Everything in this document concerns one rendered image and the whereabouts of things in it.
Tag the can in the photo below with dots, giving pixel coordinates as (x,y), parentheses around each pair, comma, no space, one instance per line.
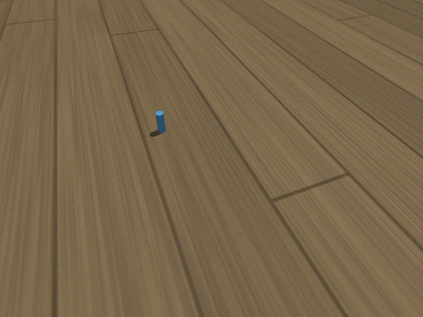
(160,121)

